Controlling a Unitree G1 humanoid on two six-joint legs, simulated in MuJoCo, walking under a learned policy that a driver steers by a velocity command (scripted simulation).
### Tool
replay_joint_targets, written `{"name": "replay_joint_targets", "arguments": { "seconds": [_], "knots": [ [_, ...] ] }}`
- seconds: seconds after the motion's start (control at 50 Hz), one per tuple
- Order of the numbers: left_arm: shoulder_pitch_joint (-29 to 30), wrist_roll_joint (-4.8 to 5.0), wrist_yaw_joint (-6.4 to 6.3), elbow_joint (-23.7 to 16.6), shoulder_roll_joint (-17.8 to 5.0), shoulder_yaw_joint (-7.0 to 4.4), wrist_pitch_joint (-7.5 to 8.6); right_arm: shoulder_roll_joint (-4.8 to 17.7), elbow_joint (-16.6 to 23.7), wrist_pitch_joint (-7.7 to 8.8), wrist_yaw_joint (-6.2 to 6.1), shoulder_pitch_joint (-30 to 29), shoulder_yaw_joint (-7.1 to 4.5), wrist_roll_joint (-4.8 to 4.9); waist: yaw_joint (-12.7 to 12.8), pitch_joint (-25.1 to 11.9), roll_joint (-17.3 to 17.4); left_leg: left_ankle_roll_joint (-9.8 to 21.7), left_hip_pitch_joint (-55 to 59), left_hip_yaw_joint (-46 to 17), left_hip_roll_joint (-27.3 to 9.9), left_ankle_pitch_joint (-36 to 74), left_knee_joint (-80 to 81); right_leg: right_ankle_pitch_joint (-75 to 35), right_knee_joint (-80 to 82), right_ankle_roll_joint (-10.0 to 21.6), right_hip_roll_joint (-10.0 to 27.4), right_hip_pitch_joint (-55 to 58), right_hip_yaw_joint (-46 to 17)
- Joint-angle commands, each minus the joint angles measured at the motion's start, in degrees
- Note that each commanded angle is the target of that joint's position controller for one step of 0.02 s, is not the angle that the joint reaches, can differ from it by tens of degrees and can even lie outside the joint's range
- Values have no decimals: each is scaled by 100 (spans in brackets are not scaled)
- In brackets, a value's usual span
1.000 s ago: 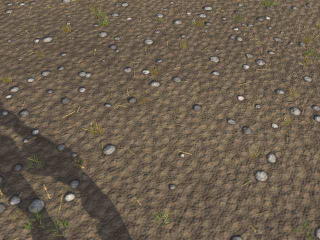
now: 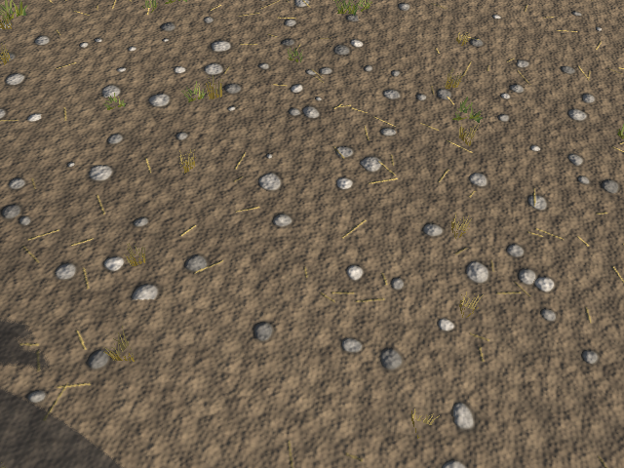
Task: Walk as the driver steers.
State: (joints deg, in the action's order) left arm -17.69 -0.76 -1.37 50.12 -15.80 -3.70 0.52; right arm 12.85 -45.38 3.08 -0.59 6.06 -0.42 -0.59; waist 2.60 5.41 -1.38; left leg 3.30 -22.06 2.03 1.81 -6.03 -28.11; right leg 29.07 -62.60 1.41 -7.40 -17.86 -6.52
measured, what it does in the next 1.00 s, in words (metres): steps on the spot: right foot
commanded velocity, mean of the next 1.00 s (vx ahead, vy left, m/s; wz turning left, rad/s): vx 0.03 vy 0.00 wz -0.04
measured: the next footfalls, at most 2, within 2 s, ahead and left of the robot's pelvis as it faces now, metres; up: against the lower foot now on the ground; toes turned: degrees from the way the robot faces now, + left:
right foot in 0.26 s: +0.05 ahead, -0.12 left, +0.00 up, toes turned +2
left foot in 1.70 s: +0.23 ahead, +0.10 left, +0.00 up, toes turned +4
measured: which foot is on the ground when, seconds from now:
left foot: down 0.00-1.00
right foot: up 0.00-0.24, down 0.26-1.00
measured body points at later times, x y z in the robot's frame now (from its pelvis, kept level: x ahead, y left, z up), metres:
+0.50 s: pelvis +0.03 -0.01 +0.01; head +0.03 -0.02 +0.46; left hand +0.07 +0.23 -0.14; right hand +0.06 -0.26 -0.14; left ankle +0.10 +0.08 -0.73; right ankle +0.01 -0.12 -0.73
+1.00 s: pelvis +0.06 -0.02 +0.01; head +0.06 -0.02 +0.46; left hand +0.05 +0.20 -0.15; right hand +0.06 -0.25 -0.15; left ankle +0.10 +0.08 -0.73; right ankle +0.01 -0.12 -0.73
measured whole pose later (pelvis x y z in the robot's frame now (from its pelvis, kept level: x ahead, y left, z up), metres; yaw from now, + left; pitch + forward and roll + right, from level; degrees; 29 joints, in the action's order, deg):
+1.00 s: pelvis +0.06 -0.02 +0.01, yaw +0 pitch -2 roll +0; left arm -17.9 -0.4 -2.7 64.8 -8.9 1.0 0.9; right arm 9.2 -64.9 -0.2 -1.9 15.4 0.0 -0.5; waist -0.7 1.6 0.0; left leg 1.1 -12.3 0.5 1.2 -8.9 -22.7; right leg 16.7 -21.9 2.2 -2.5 -3.6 -1.6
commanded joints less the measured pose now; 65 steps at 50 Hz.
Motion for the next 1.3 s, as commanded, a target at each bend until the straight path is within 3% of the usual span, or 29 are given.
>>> {"name": "replay_joint_targets", "arguments": {
  "seconds": [0.02,0.08,0.16,0.2,0.24,0.26,0.28,0.3,0.32,0.38,0.44,0.54,0.86,1.3],
  "knots": [
    [-814,-81,77,23,-262,-33,-215,464,111,-1,-37,282,-57,-42,40,-929,811,793,798,-1213,-1394,2740,1107,-305,137,-217,372,70,64],
    [-720,-35,63,116,-179,31,-328,585,-45,-5,-24,354,-69,-80,66,-1013,892,743,628,-998,-1238,1817,1238,-257,1165,-253,397,434,295],
    [-194,-39,21,138,-215,101,-403,791,-187,-154,-15,519,-143,-74,-149,-840,1078,720,484,-1312,-1226,-827,1573,-522,2300,-151,517,621,533],
    [-234,-34,21,246,-184,131,-363,836,-220,-261,-23,475,-172,-39,-68,-687,973,600,209,-1390,-1199,-1644,1613,-949,3016,-39,505,971,673],
    [-234,-75,-3,322,-187,174,-259,752,-313,-326,-40,644,-162,-14,-42,-443,664,217,-250,-1400,-1121,-2201,1624,-1459,4000,169,667,1422,406],
    [-219,-150,-33,296,-356,176,-179,639,-315,-325,-23,722,-143,7,-108,-380,289,-32,-349,-1274,-966,-2050,1331,-1228,4442,316,1224,1421,-298],
    [70,-68,-38,307,-531,161,-132,479,-326,-329,-6,823,-128,83,-379,-128,-347,-191,62,-696,-442,-1500,1116,-531,4746,520,1598,454,-835],
    [252,-25,-15,357,-274,240,-64,430,-454,-332,14,778,-113,63,-414,-97,-446,-214,1045,-561,-358,-752,808,-71,5081,487,1694,-355,-936],
    [404,-18,-14,390,-185,280,0,382,-553,-316,29,880,-107,27,-526,-118,-477,-188,1487,-597,-411,-411,782,-68,5142,324,1553,-550,-779],
    [267,34,-48,559,-236,268,66,564,-812,-259,33,1101,-141,-22,-511,-180,-319,-86,1513,-758,-599,-274,842,-744,4955,158,1230,-158,-388],
    [20,35,-52,725,-144,277,48,469,-999,-241,7,1078,-107,1,-379,-136,22,-91,1156,-802,-619,-368,983,-1205,4731,237,1184,289,-261],
    [-97,35,-66,915,-97,294,51,384,-1255,-248,-37,1121,-73,2,-328,-187,159,-107,1207,-800,-625,-220,988,-1496,4650,270,1180,453,-194],
    [-339,35,-130,1347,161,393,58,181,-1805,-294,-133,1288,-35,11,-342,-173,113,-65,1383,-766,-661,317,804,-2170,4540,237,1176,681,-60],
    [-619,24,-171,1544,368,424,67,-20,-2115,-328,-182,1337,-17,16,-323,-73,102,-95,1386,-728,-655,393,736,-2359,4540,235,1192,782,-19]
  ]
}}
Keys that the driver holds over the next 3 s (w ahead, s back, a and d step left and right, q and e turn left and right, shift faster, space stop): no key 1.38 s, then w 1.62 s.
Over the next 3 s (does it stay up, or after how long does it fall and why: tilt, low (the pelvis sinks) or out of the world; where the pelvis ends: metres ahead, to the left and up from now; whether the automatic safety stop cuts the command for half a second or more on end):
stays up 0.86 0.06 0.02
